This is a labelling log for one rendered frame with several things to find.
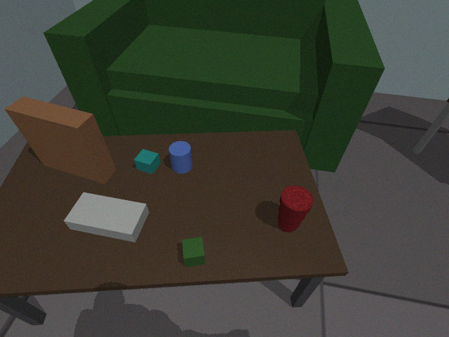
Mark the sofa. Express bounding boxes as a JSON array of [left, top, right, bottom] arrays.
[[44, 0, 385, 173]]

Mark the coffee table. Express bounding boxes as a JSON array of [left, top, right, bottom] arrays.
[[0, 130, 348, 326]]

